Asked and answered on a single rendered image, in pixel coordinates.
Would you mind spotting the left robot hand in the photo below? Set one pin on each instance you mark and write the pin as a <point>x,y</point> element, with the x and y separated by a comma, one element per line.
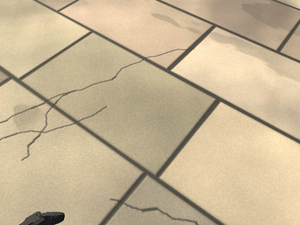
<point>48,218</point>

